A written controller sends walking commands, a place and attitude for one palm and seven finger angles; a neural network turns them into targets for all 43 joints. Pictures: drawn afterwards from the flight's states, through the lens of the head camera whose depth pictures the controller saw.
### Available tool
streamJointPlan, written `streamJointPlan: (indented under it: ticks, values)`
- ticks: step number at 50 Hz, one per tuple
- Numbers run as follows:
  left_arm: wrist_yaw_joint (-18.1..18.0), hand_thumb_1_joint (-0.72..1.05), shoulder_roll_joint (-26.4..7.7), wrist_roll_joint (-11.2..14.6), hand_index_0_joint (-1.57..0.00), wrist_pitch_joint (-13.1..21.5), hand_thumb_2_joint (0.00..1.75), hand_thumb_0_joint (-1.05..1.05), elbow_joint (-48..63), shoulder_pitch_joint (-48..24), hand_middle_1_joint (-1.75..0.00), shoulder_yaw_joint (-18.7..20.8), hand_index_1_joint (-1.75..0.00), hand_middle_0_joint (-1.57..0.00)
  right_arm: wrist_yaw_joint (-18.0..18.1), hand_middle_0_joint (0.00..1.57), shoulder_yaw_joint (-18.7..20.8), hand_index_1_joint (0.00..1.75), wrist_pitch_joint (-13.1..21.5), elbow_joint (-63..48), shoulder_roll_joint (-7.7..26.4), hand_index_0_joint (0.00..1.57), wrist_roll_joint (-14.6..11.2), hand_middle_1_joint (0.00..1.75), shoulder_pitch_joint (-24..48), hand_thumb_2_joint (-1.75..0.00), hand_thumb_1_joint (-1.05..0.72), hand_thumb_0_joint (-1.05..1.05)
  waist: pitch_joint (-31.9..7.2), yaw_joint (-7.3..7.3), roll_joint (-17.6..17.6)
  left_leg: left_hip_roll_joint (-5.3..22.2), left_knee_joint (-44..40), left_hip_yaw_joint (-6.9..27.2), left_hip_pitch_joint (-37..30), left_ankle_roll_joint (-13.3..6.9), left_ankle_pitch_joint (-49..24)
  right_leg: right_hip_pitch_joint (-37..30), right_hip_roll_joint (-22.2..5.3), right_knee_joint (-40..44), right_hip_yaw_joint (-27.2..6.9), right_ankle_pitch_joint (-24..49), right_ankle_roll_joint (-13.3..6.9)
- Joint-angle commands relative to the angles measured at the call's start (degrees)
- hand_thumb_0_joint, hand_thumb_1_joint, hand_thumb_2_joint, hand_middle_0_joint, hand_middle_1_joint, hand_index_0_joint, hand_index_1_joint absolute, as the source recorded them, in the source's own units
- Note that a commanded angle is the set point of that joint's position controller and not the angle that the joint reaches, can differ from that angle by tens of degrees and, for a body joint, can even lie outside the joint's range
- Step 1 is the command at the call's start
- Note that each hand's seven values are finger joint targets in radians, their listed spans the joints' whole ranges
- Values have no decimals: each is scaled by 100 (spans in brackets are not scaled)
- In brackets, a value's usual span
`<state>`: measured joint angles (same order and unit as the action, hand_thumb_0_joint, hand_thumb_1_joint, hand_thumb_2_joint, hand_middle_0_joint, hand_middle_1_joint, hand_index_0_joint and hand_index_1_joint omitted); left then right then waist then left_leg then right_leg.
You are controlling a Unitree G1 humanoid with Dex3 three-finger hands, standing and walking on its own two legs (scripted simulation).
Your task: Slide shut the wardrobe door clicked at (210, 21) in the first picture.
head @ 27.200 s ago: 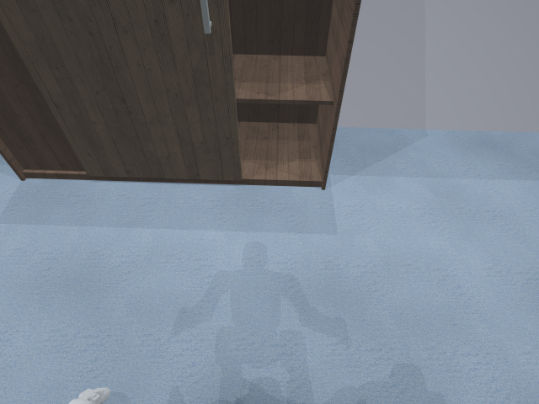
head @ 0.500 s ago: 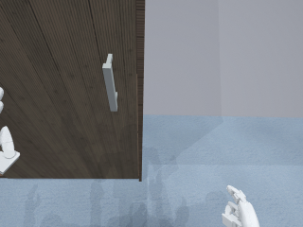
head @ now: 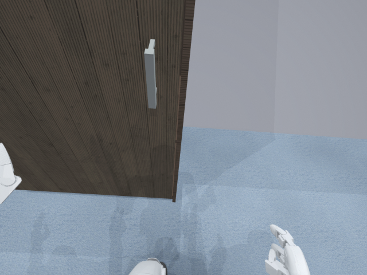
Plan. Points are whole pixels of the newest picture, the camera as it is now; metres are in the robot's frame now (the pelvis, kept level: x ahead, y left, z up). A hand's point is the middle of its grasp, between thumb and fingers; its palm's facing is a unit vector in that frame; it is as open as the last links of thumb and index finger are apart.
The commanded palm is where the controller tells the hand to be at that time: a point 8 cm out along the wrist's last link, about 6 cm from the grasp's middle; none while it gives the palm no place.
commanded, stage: step back with the hand held close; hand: left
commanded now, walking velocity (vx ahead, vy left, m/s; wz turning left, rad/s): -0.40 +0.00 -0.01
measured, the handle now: (152, 76) +0.53 +0.13 +0.13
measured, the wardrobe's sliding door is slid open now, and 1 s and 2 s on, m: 0.00 0.00 0.00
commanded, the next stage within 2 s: stop stepping back and stand still in 0.38 s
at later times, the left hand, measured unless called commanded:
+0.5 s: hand out of the picture +0.13 +0.28 +0.20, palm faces +0.38 -0.86 -0.35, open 7.4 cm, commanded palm +0.07 +0.32 +0.19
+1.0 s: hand out of the picture +0.03 +0.31 +0.20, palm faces +0.31 -0.83 -0.47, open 7.4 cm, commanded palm -0.01 +0.35 +0.19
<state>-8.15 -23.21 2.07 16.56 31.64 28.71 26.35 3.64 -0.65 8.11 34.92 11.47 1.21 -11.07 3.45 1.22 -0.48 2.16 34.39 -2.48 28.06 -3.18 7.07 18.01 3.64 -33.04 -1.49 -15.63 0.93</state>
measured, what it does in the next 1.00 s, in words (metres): walks backwards: right foot, then left foot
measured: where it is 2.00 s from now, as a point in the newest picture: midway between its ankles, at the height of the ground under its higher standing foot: outside the picture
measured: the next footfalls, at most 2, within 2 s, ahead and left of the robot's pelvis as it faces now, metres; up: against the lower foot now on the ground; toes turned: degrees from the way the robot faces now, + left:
right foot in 0.56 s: -0.16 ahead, -0.12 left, +0.00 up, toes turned -6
left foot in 0.70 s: -0.01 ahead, +0.09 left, +0.00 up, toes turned -7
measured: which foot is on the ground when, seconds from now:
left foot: down 0.00-0.54, up 0.56-0.68, down 0.70-0.96, up 0.98-1.00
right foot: down 0.00-0.24, up 0.26-0.54, down 0.56-0.70, up 0.72-0.96, down 0.98-1.00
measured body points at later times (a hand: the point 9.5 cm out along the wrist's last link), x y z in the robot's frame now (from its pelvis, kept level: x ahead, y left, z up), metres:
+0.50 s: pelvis -0.08 +0.03 +0.02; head -0.07 +0.08 +0.47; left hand +0.10 +0.33 +0.21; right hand +0.07 -0.19 -0.05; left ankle +0.08 +0.08 -0.72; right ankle -0.20 -0.11 -0.69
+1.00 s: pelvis -0.18 +0.07 +0.01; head -0.20 +0.10 +0.46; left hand +0.01 +0.35 +0.22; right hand -0.07 -0.19 -0.06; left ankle -0.07 +0.12 -0.70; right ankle -0.18 -0.02 -0.72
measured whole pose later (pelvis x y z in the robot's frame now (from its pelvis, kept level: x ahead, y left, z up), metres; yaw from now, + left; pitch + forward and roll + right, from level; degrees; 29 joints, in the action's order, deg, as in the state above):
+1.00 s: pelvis -0.18 +0.07 +0.01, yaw -6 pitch -1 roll -2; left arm -7.5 -27.5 2.2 10.9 33.0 34.2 25.2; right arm 3.4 -0.9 5.4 35.9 11.2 1.6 -16.7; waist -2.1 -0.2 2.1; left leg -2.5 41.5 -2.2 27.5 0.2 19.0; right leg 11.0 3.1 -24.8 4.4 -17.3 -5.9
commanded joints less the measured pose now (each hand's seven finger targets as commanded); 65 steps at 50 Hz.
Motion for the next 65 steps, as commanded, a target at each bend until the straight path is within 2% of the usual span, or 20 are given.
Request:
streamJointPlan:
  ticks: [1,7,10,12,13,16,23,28,30,33,35,37,44,46,48,49,56,58,60,65]
  values:
    - [-71,90,-1047,48,-20,352,90,0,1238,-32,-30,537,-30,-20,96,20,408,30,241,-897,774,20,-34,30,385,-90,-90,0,-1273,-86,-285,435,-740,761,-1015,114,1303,140,-578,730,-820,249,-284]
    - [-236,90,-1243,26,-20,295,90,0,1017,-216,-30,597,-30,-20,80,20,387,30,5,-717,610,20,-31,30,253,-90,-90,0,-760,-222,824,-238,1028,459,-1743,396,911,1815,-1608,1708,-1267,-242,-772]
    - [-172,90,-1203,19,-20,316,90,0,1061,-402,-30,520,-30,-20,146,20,380,30,24,-840,804,20,-69,30,438,-90,-90,0,-409,-189,-340,288,-1121,1209,-972,160,670,1013,-502,706,-475,-113,-239]
    - [-69,90,-1173,-55,-20,445,90,0,1068,-194,-30,739,-30,-20,162,20,469,30,184,-892,977,20,5,30,514,-90,-90,0,-1089,-90,-2060,1725,-3233,2925,885,-430,3681,-1130,424,-2072,-30,-777,6]
    - [-49,90,-1223,-70,-20,408,90,0,1119,-328,-30,799,-30,-20,159,20,489,30,213,-837,905,20,90,30,402,-90,-90,0,-1024,-130,-1706,1865,-3311,3115,1004,-570,3651,-961,392,-2966,-237,-914,-5]
    - [-81,90,-1006,42,-20,360,90,0,1342,-45,-30,507,-30,-20,25,20,503,30,319,-751,762,20,54,30,376,-90,-90,0,-1381,3,-699,1408,-2486,2116,-970,-502,1712,256,164,-2637,-150,-1263,-73]
    - [-145,90,-1048,181,-20,192,90,0,1219,-154,-30,302,-30,-20,18,20,380,30,278,-348,648,20,169,30,111,-90,-90,0,-1621,-77,-1541,1034,-3066,1380,-1860,515,1344,-602,153,464,462,-1488,-378]
    - [-127,90,-1711,257,-20,163,90,0,1301,-321,-30,768,-30,-20,89,20,229,30,110,-501,601,20,151,30,409,-90,-90,0,-1083,-35,480,-272,1567,220,-2319,611,929,1305,-2090,2557,-738,-314,-1166]
    - [-29,90,-1390,224,-20,-86,90,0,1102,-909,-30,523,-30,-20,112,20,359,30,138,-501,732,20,-32,30,478,-90,-90,0,-647,-91,1728,-359,2762,640,-1420,577,1307,1515,-2015,2210,-795,-1452,-1294]
    - [-43,90,-1040,144,-20,-329,90,0,377,-827,-30,319,-30,-20,203,20,216,30,101,-462,724,20,-158,30,412,-90,-90,0,0,-329,137,-4,-119,554,-1247,336,813,678,-1398,775,15,-86,-605]
    - [-73,90,-1162,91,-20,-173,90,0,904,-1029,-30,386,-30,-20,228,20,302,30,268,-631,927,20,-195,30,420,-90,-90,0,-411,-190,-1841,725,-1865,2078,-1679,188,163,462,-285,-620,379,-766,-102]
    - [-78,90,-1280,110,-20,-29,90,0,1264,-905,-30,456,-30,-20,135,20,254,30,381,-568,725,20,-33,30,334,-90,-90,0,-908,-197,-1774,1177,-2850,3414,-1789,529,1587,568,-82,-1774,-157,-1552,-117]
    - [-128,90,-1030,-29,-20,-230,90,0,1005,495,-30,429,-30,-20,17,20,283,30,139,-747,722,20,32,30,315,-90,-90,0,-828,-6,-1456,552,-2963,1270,39,554,2994,-1822,246,187,844,-1304,-372]
    - [-102,90,-1072,-18,-20,-366,90,0,758,494,-30,439,-30,-20,70,20,312,30,-7,-725,706,20,17,30,206,-90,-90,0,-971,17,-472,105,-1601,652,147,553,2515,-2306,-84,1270,603,-1013,-551]
    - [-41,90,-1286,42,-20,-374,90,0,969,-104,-30,578,-30,-20,75,20,412,30,-157,-657,773,20,-38,30,162,-90,-90,0,-764,-94,1253,-410,2567,183,200,393,1597,-430,-2272,2350,-1967,-1893,-1551]
    - [-29,90,-1449,104,-20,-306,90,0,1236,-782,-30,766,-30,-20,32,20,359,30,-168,-636,827,20,4,30,218,-90,-90,0,-534,-236,886,-118,3640,401,330,403,1305,307,-2492,2163,-1741,-1355,-1667]
    - [-176,90,-833,-105,-20,-313,90,0,710,-1406,-30,-92,-30,-20,279,20,233,30,59,-458,710,20,-30,30,372,-90,-90,0,-104,-305,-293,-5,-282,-218,-1705,132,1689,1289,-1411,886,-229,-2702,-861]
    - [-237,90,-982,-92,-20,-152,90,0,1360,-1509,-30,114,-30,-20,258,20,270,30,188,-633,900,20,-45,30,252,-90,-90,0,-254,-282,-2203,1284,-1971,2410,-1897,-505,2372,1544,-251,-1647,615,-1750,-216]
    - [-173,90,-1497,-87,-20,-29,90,0,1249,-1026,-30,672,-30,-20,133,20,288,30,260,-493,681,20,-18,30,173,-90,-90,0,-331,-265,-1539,1810,-2659,3570,-1089,-955,3485,1455,-264,-3063,46,-1566,-144]
    - [-133,90,-989,-71,-20,-147,90,0,1122,146,-30,545,-30,-20,-62,20,275,30,143,-731,694,20,-41,30,326,-90,-90,0,-538,-84,-1331,886,-1698,1020,633,-175,3333,-1472,-122,-220,755,-995,-221]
